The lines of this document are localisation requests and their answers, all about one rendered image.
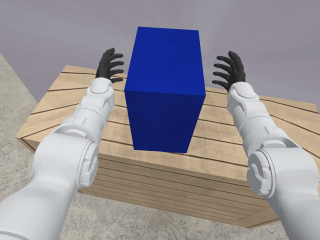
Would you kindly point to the right robot upper arm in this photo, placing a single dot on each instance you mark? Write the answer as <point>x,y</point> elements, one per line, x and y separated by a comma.
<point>288,180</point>

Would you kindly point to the left robot upper arm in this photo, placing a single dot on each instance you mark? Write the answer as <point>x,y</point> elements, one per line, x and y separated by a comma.
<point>63,165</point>

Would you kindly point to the carton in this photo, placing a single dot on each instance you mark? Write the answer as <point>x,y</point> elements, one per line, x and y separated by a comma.
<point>164,89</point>

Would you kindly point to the pedestal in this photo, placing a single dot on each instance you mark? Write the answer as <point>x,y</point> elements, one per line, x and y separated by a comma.
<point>207,182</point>

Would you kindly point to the left robot hand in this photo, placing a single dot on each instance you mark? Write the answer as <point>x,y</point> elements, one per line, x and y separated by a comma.
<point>105,64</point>

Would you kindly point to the right robot forearm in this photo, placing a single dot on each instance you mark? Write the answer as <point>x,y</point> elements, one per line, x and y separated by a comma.
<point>255,126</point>

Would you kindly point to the right robot hand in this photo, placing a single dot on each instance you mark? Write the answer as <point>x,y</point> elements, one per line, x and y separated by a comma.
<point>235,70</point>

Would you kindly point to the left robot forearm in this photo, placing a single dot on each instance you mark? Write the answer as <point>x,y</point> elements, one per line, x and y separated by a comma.
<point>89,118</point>

